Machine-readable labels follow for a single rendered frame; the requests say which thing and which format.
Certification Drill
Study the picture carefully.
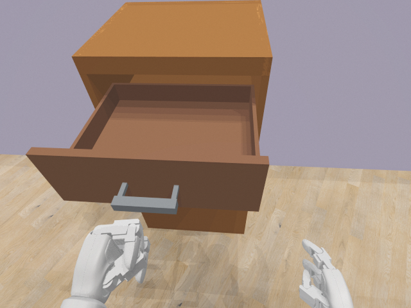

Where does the handle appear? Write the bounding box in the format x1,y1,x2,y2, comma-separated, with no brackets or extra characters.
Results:
110,182,179,214

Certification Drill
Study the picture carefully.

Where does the drawer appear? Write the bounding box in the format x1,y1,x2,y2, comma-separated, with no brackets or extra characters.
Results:
26,83,269,212

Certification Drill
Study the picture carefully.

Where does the robot left hand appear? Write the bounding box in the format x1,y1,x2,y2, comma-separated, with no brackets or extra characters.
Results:
71,219,151,304

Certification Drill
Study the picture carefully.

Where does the cabinet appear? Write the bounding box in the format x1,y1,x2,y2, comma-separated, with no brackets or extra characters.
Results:
72,0,273,234

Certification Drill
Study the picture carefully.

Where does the robot right hand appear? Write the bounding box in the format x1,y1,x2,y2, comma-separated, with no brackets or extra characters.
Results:
299,239,354,308

